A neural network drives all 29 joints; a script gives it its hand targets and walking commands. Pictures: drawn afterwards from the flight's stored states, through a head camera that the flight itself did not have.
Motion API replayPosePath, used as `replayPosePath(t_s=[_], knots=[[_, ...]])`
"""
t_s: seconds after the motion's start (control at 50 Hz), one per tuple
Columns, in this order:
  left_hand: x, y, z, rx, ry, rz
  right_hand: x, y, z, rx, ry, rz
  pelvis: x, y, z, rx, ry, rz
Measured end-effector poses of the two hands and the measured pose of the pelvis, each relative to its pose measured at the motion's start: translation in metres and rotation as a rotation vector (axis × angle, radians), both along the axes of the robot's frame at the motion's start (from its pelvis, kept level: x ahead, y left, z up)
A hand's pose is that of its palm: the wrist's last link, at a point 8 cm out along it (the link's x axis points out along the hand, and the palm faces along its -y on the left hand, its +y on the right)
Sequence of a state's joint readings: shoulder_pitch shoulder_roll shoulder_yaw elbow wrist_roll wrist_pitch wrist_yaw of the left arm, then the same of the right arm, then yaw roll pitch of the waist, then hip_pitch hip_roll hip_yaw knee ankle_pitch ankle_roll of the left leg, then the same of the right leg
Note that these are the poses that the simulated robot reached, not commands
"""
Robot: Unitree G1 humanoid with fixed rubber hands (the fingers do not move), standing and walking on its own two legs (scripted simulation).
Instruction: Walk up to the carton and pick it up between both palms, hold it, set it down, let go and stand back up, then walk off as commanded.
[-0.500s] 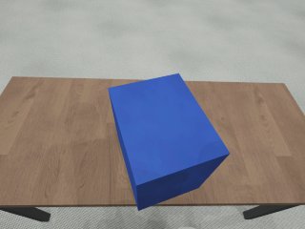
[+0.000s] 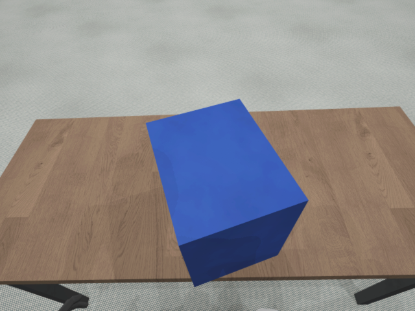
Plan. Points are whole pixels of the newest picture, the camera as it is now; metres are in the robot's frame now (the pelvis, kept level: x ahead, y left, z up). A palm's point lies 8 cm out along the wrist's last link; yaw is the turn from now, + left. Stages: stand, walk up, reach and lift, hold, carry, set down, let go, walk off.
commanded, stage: walk up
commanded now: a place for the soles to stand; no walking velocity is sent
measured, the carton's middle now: (216, 194) +0.34 +0.01 +0.00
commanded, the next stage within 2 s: reach and lift in 1.48 s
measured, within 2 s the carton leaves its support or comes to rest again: neither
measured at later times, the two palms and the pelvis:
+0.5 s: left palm out of the picture +0.12 +0.30 -0.09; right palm out of the picture +0.10 -0.32 -0.11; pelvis +0.02 -0.01 +0.00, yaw -1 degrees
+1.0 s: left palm out of the picture +0.13 +0.30 -0.10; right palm out of the picture +0.10 -0.31 -0.10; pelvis +0.02 -0.01 +0.01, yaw -1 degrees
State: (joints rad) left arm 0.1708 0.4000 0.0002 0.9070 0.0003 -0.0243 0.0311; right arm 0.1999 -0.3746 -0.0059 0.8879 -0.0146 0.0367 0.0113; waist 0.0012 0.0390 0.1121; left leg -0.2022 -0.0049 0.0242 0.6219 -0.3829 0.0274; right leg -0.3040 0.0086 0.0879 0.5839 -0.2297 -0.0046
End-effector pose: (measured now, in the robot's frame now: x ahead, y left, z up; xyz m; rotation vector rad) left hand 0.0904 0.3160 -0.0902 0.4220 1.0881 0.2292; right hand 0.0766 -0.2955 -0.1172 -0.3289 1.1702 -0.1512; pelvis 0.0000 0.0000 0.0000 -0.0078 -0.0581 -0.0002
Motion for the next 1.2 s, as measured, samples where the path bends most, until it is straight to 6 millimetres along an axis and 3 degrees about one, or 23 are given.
replayPosePath(t_s=[0.08,0.16,0.24,0.34,0.44,0.52,0.62,0.78,0.9,1.2], knots=[[0.009,0.007,-0.009,-0.048,-0.017,-0.005,-0.014,0.006,0.016,-0.046,0.022,-0.016,-0.001,0.013,0.004,-0.018,-0.016,-0.003],[0.003,0.004,-0.023,-0.098,0.027,-0.006,-0.010,0.002,0.036,-0.102,0.014,-0.014,0.003,0.017,0.009,-0.028,0.005,-0.008],[-0.007,0.000,-0.033,-0.124,0.097,0.000,-0.002,-0.001,0.044,-0.127,0.025,-0.005,0.009,0.016,0.011,-0.026,0.042,-0.009],[0.005,-0.006,-0.029,-0.109,0.091,-0.004,0.004,-0.008,0.039,-0.121,0.024,-0.010,0.017,0.008,0.010,-0.015,0.046,-0.012],[0.025,-0.017,-0.017,-0.062,0.028,-0.024,0.014,-0.018,0.020,-0.073,-0.004,-0.018,0.022,-0.008,0.003,0.008,0.023,-0.019],[0.028,-0.020,0.000,-0.017,0.012,-0.027,0.023,-0.020,0.009,-0.023,-0.018,-0.014,0.020,-0.016,0.005,0.018,0.020,-0.019],[0.033,-0.018,0.011,0.003,-0.021,-0.025,0.019,-0.016,0.003,0.012,-0.006,-0.003,0.015,-0.017,0.007,0.032,0.016,-0.008],[0.034,-0.014,0.002,-0.031,-0.029,-0.030,0.005,-0.013,0.008,-0.015,0.013,-0.014,0.010,-0.008,0.005,0.023,0.007,-0.010],[0.029,-0.019,-0.007,-0.052,0.010,-0.025,0.014,-0.019,0.013,-0.030,0.008,-0.014,0.016,-0.011,0.006,0.022,0.016,-0.013],[0.042,-0.015,-0.005,-0.046,0.014,-0.029,0.037,-0.014,0.012,-0.026,-0.011,-0.007,0.026,-0.008,0.006,0.016,0.029,-0.014]])
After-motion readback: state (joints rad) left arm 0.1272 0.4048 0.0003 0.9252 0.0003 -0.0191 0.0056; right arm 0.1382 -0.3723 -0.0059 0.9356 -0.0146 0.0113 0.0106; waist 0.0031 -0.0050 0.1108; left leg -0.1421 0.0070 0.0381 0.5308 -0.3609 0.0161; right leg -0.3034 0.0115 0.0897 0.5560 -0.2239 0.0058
